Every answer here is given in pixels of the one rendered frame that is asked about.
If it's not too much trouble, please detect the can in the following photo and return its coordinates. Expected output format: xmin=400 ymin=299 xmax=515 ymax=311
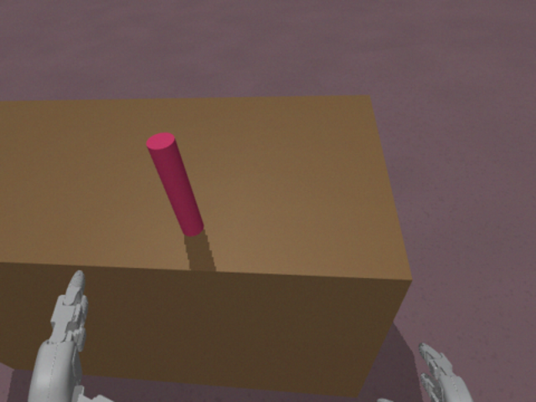
xmin=147 ymin=132 xmax=204 ymax=236

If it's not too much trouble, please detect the right robot hand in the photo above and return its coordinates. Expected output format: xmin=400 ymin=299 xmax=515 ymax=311
xmin=377 ymin=343 xmax=474 ymax=402

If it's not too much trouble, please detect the left robot hand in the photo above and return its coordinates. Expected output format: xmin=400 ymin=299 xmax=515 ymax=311
xmin=28 ymin=271 xmax=115 ymax=402

